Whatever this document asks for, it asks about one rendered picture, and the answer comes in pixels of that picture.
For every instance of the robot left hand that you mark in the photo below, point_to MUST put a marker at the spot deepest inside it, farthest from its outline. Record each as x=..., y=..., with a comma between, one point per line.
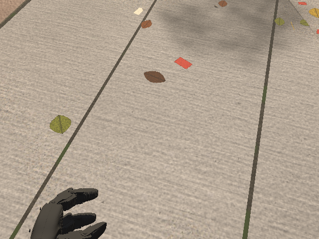
x=51, y=222

